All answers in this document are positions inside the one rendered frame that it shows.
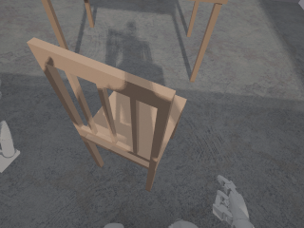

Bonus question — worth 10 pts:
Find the left robot hand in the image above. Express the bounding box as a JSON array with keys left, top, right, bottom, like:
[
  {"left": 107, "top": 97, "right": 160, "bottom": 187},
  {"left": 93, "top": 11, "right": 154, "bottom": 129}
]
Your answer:
[{"left": 0, "top": 80, "right": 20, "bottom": 173}]

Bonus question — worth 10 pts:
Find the right robot hand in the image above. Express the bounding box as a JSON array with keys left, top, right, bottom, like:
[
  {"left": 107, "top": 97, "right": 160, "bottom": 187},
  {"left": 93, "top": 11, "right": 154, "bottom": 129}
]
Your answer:
[{"left": 212, "top": 175, "right": 250, "bottom": 226}]

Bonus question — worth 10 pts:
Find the chair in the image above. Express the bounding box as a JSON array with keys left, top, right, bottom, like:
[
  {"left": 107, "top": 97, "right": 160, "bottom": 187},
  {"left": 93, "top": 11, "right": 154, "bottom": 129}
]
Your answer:
[{"left": 27, "top": 37, "right": 187, "bottom": 192}]

